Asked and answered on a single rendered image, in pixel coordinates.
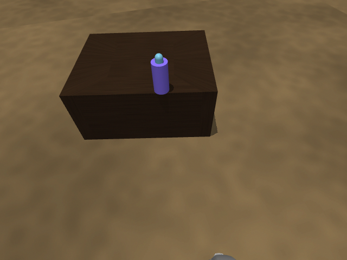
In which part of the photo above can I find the bottle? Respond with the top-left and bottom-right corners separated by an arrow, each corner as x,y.
151,53 -> 169,95

